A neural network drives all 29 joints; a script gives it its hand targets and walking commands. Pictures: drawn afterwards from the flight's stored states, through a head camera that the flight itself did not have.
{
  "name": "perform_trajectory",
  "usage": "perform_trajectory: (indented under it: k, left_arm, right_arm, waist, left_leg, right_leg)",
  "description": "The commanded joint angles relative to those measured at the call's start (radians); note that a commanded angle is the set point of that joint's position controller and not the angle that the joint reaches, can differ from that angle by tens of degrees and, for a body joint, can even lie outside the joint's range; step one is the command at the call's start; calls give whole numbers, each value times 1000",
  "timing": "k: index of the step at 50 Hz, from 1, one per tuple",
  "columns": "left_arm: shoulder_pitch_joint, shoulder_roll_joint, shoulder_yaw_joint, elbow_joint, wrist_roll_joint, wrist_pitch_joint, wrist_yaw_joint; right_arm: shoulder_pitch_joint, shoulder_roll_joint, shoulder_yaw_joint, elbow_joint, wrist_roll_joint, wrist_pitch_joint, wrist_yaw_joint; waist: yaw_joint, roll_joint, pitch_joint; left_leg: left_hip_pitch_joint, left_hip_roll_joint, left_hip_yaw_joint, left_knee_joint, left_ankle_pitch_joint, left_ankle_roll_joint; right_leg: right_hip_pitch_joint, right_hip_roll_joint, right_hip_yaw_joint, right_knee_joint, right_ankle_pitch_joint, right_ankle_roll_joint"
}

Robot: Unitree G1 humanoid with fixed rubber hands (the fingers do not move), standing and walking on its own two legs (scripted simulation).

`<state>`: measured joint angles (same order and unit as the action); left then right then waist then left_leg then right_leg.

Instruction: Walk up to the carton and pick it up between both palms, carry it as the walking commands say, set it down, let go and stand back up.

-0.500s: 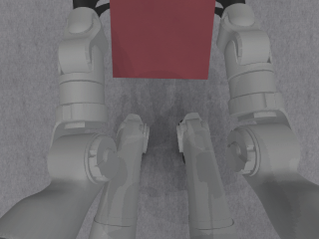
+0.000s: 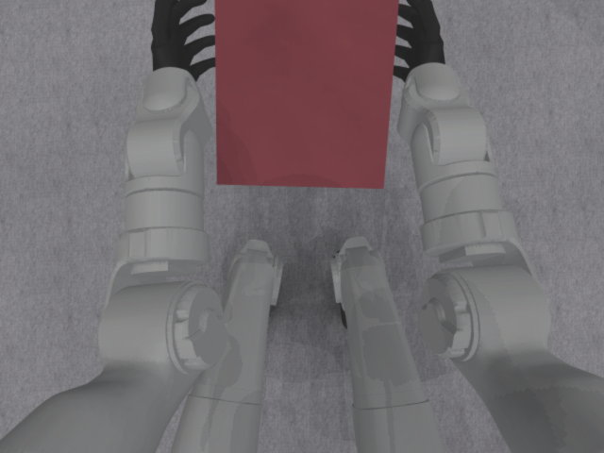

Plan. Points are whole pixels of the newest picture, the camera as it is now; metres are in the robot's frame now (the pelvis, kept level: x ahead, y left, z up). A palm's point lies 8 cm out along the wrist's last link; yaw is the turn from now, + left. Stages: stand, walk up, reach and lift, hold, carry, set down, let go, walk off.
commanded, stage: reach and lift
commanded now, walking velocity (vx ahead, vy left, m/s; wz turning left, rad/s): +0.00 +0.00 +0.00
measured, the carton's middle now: (296, 86) +0.52 +0.02 -0.13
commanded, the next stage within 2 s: none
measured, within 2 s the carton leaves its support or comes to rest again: neither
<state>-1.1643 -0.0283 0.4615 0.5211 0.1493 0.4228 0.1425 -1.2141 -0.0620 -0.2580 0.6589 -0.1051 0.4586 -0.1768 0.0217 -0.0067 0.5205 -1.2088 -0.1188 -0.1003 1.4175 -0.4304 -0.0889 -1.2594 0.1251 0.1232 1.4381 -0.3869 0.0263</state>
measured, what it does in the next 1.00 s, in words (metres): rises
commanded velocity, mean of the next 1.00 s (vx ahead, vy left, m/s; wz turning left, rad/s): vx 0.00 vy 0.00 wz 0.00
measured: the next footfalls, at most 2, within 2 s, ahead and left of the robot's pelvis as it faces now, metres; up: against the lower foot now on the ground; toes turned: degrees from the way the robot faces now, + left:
none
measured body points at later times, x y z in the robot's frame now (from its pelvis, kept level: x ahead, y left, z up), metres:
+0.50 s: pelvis +0.03 +0.00 +0.06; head +0.25 +0.00 +0.45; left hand +0.49 +0.15 +0.03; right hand +0.50 -0.11 +0.01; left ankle +0.14 +0.15 -0.57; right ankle +0.16 -0.11 -0.57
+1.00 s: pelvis +0.11 +0.01 +0.14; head +0.21 +0.00 +0.58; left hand +0.47 +0.15 +0.11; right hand +0.48 -0.11 +0.10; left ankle +0.14 +0.15 -0.57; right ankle +0.16 -0.11 -0.57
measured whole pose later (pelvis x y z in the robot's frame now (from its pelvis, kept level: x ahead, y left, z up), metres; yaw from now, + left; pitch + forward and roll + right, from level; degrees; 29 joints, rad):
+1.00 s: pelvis +0.11 +0.01 +0.14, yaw -1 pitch +14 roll +1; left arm -0.49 -0.22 0.42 0.55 0.28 0.31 0.09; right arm -0.50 0.17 -0.30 0.63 -0.26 0.35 -0.13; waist 0.06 0.00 -0.05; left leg -0.66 -0.06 -0.14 0.72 -0.30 -0.04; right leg -0.70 0.10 0.15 0.73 -0.27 0.00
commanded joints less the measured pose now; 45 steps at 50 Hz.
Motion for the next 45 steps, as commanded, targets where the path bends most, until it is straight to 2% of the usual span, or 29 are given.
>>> perform_trajectory:
  k: [1,2,4,9,10,12,13,14,16,17,20,21,22,23,26,27,28,29,31,32,33,37,38,40,41,42,43,44,45]
  left_arm:
    - [-685,-1155,-687,42,-207,-3,-289]
    - [-700,-1161,-709,-3,-220,-8,-288]
    - [-698,-1156,-715,3,-223,-8,-286]
    - [-648,-1176,-738,-13,-220,-11,-282]
    - [-624,-1181,-734,-2,-220,-10,-279]
    - [-609,-1182,-722,18,-212,-12,-280]
    - [-601,-1192,-740,-8,-222,-14,-280]
    - [-590,-1189,-747,-7,-225,-13,-278]
    - [-584,-1181,-735,4,-207,-15,-278]
    - [-582,-1198,-747,-2,-208,-15,-277]
    - [-522,-1220,-759,-1,-212,-20,-277]
    - [-512,-1217,-751,4,-204,-21,-280]
    - [-467,-1213,-721,61,-178,-20,-279]
    - [-461,-1227,-721,51,-173,-25,-281]
    - [-362,-1269,-695,90,-151,-37,-287]
    - [-320,-1268,-667,119,-129,-42,-288]
    - [-286,-1268,-634,158,-108,-42,-290]
    - [-254,-1285,-594,194,-88,-44,-291]
    - [-209,-1293,-556,218,-71,-50,-295]
    - [-208,-1264,-516,248,-50,-51,-298]
    - [-182,-1242,-446,304,0,-53,-300]
    - [-67,-1232,-436,294,25,-74,-307]
    - [-39,-1235,-440,292,32,-76,-306]
    - [23,-1233,-446,280,34,-84,-301]
    - [49,-1229,-449,273,40,-84,-299]
    - [84,-1219,-449,275,52,-87,-297]
    - [90,-1236,-487,236,32,-93,-294]
    - [139,-1235,-501,235,37,-93,-294]
    - [149,-1249,-531,204,22,-98,-292]
  right_arm:
    - [-778,1186,573,-165,212,-82,309]
    - [-779,1201,601,-196,225,-83,308]
    - [-761,1195,592,-187,218,-83,305]
    - [-732,1198,611,-209,221,-90,307]
    - [-716,1197,609,-209,214,-89,308]
    - [-714,1193,601,-209,207,-92,309]
    - [-705,1205,623,-237,216,-93,309]
    - [-691,1200,625,-236,218,-95,310]
    - [-669,1195,601,-201,196,-93,311]
    - [-667,1199,608,-216,197,-96,313]
    - [-632,1218,626,-236,205,-103,313]
    - [-619,1211,621,-228,195,-105,314]
    - [-596,1213,592,-183,178,-106,317]
    - [-565,1232,588,-171,165,-107,318]
    - [-509,1255,571,-159,151,-123,322]
    - [-461,1266,544,-115,129,-123,322]
    - [-406,1261,493,-56,101,-123,325]
    - [-376,1263,462,-26,81,-128,327]
    - [-317,1271,429,-14,61,-133,325]
    - [-293,1256,374,41,31,-131,326]
    - [-255,1243,308,121,-17,-129,330]
    - [-166,1259,298,91,-37,-150,317]
    - [-142,1265,293,92,-44,-154,315]
    - [-89,1263,316,70,-44,-161,312]
    - [-40,1251,305,80,-58,-160,310]
    - [-30,1255,316,71,-60,-164,311]
    - [-10,1256,348,34,-53,-170,310]
    - [-4,1261,380,-5,-41,-175,312]
    - [21,1262,406,-25,-34,-179,312]
  waist:
    - [52,-27,-2187]
    - [51,-32,-2240]
    - [44,-21,-2213]
    - [50,-10,-2210]
    - [36,-25,-2201]
    - [37,-26,-2155]
    - [45,-16,-2191]
    - [35,-23,-2188]
    - [39,-17,-2126]
    - [27,-5,-2130]
    - [39,-8,-2114]
    - [31,-12,-2084]
    - [43,-7,-1990]
    - [33,-17,-1955]
    - [45,-6,-1838]
    - [48,-12,-1746]
    - [33,-8,-1602]
    - [36,-1,-1495]
    - [30,-14,-1361]
    - [26,-25,-1244]
    - [40,-22,-1109]
    - [35,-44,-1106]
    - [30,-36,-1105]
    - [44,-42,-1098]
    - [35,-36,-1076]
    - [49,-29,-1062]
    - [34,-39,-1105]
    - [52,-29,-1122]
    - [41,-32,-1149]
  left_leg:
    - [388,-54,121,-168,121,56]
    - [418,-55,120,-170,143,55]
    - [427,-52,116,-189,135,56]
    - [504,-50,101,-234,159,56]
    - [509,-49,99,-242,161,54]
    - [505,-48,95,-263,137,57]
    - [544,-47,94,-273,163,55]
    - [561,-45,88,-278,179,55]
    - [550,-41,88,-298,147,55]
    - [581,-41,83,-316,147,56]
    - [621,-43,76,-334,208,52]
    - [616,-41,73,-346,203,57]
    - [588,-38,74,-362,173,59]
    - [591,-38,71,-379,168,61]
    - [587,-39,69,-410,218,60]
    - [559,-37,68,-425,216,61]
    - [529,-33,64,-455,182,64]
    - [518,-33,62,-478,166,65]
    - [536,-28,58,-521,126,67]
    - [519,-19,52,-554,69,75]
    - [466,-18,58,-581,12,77]
    - [539,-15,55,-634,114,82]
    - [562,-13,53,-648,141,81]
    - [609,-12,46,-667,222,80]
    - [633,-10,41,-685,252,79]
    - [639,-10,44,-696,267,79]
    - [682,-8,36,-704,316,77]
    - [714,-12,37,-713,368,76]
    - [740,-10,34,-718,420,72]
  right_leg:
    - [700,24,-91,-201,102,-5]
    - [748,25,-83,-209,124,-7]
    - [736,23,-84,-221,124,-6]
    - [775,22,-81,-263,134,-10]
    - [779,24,-86,-270,137,-11]
    - [784,22,-79,-295,113,-13]
    - [818,21,-76,-301,144,-15]
    - [818,22,-76,-309,155,-14]
    - [799,19,-75,-330,120,-16]
    - [808,21,-76,-341,123,-18]
    - [835,19,-72,-363,174,-19]
    - [830,18,-73,-371,175,-16]
    - [800,15,-70,-388,140,-19]
    - [813,16,-68,-405,138,-19]
    - [824,13,-66,-429,190,-20]
    - [803,11,-66,-437,194,-19]
    - [755,10,-69,-460,160,-21]
    - [737,6,-63,-486,138,-23]
    - [753,0,-51,-549,93,-26]
    - [709,-5,-49,-577,35,-27]
    - [669,-15,-43,-609,-19,-34]
    - [784,-13,-29,-675,93,-29]
    - [795,-13,-26,-687,125,-32]
    - [828,-11,-19,-704,209,-30]
    - [821,-7,-21,-719,237,-29]
    - [828,-9,-21,-728,253,-28]
    - [865,-7,-16,-739,298,-30]
    - [880,-5,-16,-745,347,-27]
    - [910,-4,-11,-754,402,-26]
